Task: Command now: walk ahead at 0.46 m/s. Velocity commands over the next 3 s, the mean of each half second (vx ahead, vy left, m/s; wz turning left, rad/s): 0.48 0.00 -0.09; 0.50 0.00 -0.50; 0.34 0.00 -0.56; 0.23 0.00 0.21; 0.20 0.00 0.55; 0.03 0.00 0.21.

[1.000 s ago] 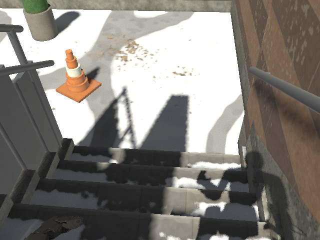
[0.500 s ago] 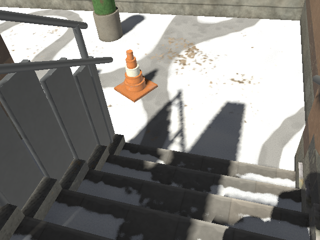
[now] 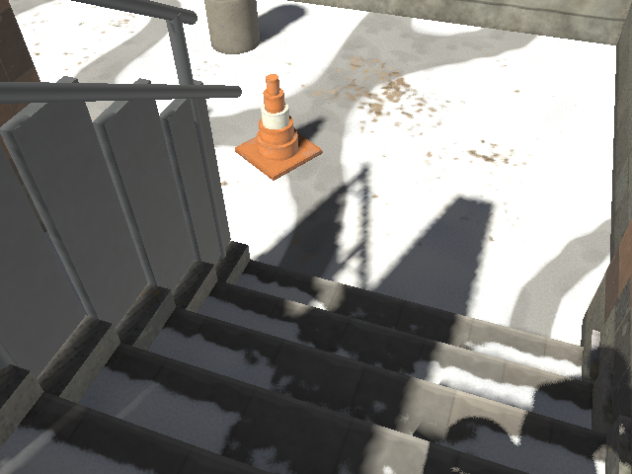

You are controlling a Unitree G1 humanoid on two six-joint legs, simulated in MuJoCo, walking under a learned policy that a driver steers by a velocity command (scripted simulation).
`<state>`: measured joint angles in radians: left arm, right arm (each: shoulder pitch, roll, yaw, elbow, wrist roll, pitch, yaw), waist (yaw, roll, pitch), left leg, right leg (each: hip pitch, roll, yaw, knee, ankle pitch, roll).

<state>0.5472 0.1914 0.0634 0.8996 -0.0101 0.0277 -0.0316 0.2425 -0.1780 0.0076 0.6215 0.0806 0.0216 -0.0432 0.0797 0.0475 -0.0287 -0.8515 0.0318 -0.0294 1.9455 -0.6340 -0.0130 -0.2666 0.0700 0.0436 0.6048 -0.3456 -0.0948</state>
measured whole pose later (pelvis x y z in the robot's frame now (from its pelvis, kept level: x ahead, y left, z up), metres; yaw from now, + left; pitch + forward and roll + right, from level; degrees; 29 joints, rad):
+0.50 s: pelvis +0.17 +0.09 -0.01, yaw -6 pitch +0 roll +0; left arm 0.27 0.26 0.10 0.79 -0.02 0.03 0.01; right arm 0.61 -0.18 -0.04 0.94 0.00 -0.07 -0.01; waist -0.01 -0.06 -0.04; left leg -0.23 -0.03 0.10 0.69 -0.46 0.06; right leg -0.82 0.05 0.26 1.16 0.19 -0.06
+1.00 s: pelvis +0.42 +0.04 -0.18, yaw -22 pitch +2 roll -1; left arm 0.36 0.19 0.03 0.86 -0.02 0.01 -0.01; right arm 0.25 -0.21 -0.03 0.74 0.00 -0.07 -0.05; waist -0.02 0.01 -0.01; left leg -0.80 0.08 -0.12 1.54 -0.33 -0.06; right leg -0.37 0.16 0.07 0.66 -0.31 -0.11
